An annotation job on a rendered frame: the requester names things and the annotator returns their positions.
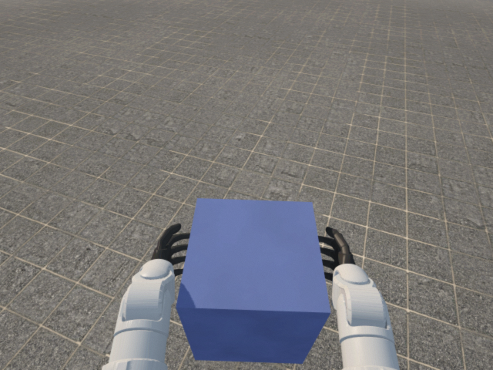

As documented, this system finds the carton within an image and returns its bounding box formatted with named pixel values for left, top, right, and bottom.
left=176, top=198, right=331, bottom=364

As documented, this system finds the right robot forearm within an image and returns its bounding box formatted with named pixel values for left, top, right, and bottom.
left=331, top=264, right=400, bottom=370

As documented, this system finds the robot right hand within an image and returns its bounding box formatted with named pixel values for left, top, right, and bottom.
left=318, top=227, right=356, bottom=281

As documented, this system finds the left robot forearm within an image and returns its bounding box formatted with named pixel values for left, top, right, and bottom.
left=102, top=259, right=175, bottom=370

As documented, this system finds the robot left hand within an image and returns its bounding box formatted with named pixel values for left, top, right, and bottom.
left=151, top=224, right=190, bottom=276

